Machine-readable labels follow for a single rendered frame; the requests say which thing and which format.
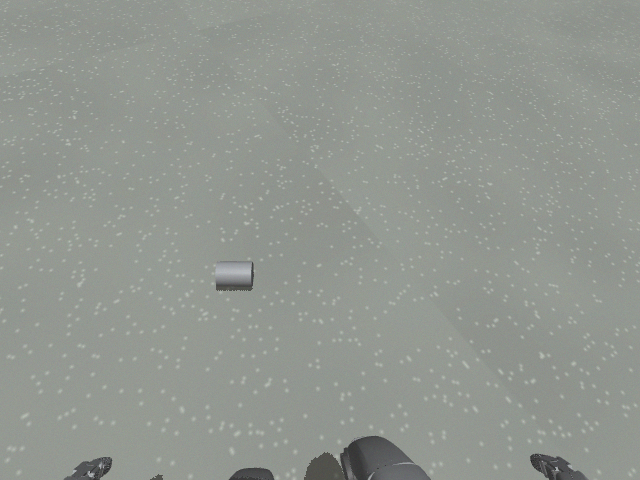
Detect can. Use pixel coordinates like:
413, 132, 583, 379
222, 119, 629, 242
215, 261, 254, 287

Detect right robot hand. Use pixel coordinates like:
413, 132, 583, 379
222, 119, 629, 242
530, 454, 588, 480

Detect left robot hand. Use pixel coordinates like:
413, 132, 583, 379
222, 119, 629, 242
64, 457, 112, 480

